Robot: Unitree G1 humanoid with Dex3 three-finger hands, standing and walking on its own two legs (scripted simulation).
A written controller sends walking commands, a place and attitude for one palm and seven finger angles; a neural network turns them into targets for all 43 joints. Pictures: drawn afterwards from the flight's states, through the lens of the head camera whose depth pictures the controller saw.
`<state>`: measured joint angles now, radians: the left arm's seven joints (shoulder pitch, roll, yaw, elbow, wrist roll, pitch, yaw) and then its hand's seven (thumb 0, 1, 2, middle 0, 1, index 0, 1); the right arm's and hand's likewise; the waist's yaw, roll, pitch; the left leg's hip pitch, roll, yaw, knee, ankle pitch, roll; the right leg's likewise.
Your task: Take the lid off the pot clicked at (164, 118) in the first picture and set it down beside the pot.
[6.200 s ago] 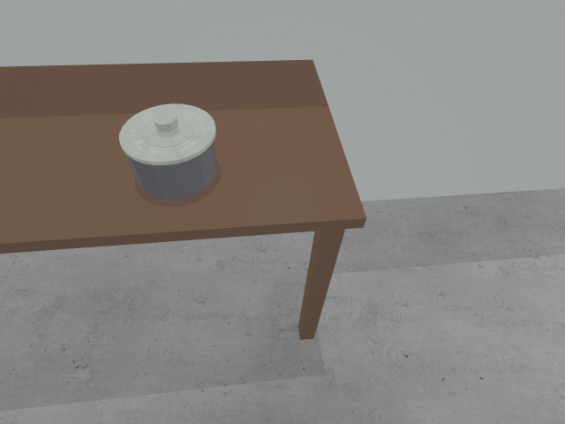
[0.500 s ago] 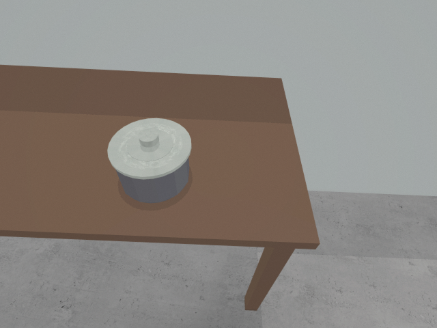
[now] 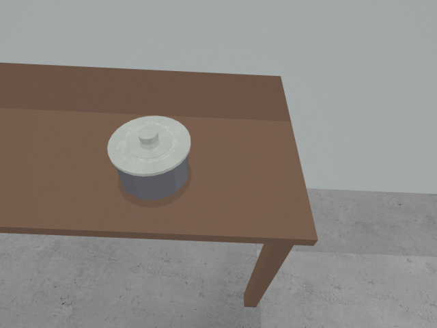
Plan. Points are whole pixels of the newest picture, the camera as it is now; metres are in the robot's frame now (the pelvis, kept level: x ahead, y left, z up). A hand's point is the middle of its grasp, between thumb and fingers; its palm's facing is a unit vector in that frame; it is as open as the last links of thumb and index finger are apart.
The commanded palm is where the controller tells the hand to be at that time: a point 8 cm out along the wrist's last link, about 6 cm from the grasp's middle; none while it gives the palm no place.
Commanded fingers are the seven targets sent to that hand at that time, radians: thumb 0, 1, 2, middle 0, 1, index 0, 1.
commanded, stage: look again from close up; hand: left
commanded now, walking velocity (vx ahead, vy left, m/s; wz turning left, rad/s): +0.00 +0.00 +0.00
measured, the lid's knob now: (148, 135) +0.46 +0.19 +0.08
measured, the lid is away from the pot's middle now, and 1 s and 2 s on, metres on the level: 0.00 0.00 0.00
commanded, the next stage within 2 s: lift the closed hand beside the body in 0.14 s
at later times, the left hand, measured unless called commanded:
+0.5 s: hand out of the picture +0.13 +0.18 -0.07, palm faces +0.10 -0.95 -0.28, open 6.0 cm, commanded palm +0.07 +0.23 -0.04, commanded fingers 0.00 0.90 0.90 -0.82 -0.97 -0.82 -0.97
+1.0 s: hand out of the picture +0.07 +0.22 +0.01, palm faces +0.26 -0.91 -0.33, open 3.1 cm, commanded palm +0.02 +0.26 +0.04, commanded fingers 0.00 0.90 0.90 -1.30 -1.50 -1.30 -1.50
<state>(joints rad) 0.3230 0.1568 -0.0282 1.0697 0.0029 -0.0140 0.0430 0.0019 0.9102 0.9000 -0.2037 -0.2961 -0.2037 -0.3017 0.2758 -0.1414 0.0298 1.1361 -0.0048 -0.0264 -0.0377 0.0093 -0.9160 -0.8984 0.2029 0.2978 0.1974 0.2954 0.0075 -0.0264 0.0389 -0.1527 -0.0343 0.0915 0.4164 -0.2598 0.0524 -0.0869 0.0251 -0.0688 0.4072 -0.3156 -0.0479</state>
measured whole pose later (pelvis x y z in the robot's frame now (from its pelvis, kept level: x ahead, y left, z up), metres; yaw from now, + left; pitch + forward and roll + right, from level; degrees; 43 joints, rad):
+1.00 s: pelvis -0.05 -0.01 +0.00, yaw +2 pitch -5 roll +0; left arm 0.63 0.26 0.10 -0.08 -0.05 -0.07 0.06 0.01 0.90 0.90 -1.26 -1.45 -1.26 -1.46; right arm 0.22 -0.20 0.04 0.60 0.01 -0.08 -0.06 0.02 -0.90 -0.90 0.21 0.30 0.20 0.30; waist 0.05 0.05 0.05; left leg -0.14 -0.01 0.05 0.40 -0.18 0.04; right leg -0.05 0.05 -0.11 0.34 -0.22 -0.07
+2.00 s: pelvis -0.05 +0.01 +0.00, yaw +0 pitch -2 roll -1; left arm 0.52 0.45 0.12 -0.45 0.49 0.06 0.11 0.01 0.84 0.91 -1.28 -1.44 -1.28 -1.44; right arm 0.15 -0.26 0.03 0.56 0.01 0.02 -0.01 0.02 -0.90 -0.90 0.21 0.30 0.20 0.30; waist 0.08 0.10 0.03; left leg -0.22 -0.03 0.09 0.45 -0.20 0.07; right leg -0.15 0.02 -0.08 0.43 -0.25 -0.04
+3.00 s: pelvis -0.08 +0.02 +0.00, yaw +3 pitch -3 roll -1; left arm -0.18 0.69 -0.01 -0.04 0.75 0.04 -0.30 0.00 -0.30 1.44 -0.85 -0.09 -0.85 -0.10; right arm 0.10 -0.29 0.03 0.61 0.06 0.09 0.00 0.02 -0.91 -0.90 0.20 0.30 0.20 0.30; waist 0.05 0.14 0.04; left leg -0.21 -0.06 0.05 0.39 -0.13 0.09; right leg -0.14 0.00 -0.11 0.40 -0.21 -0.03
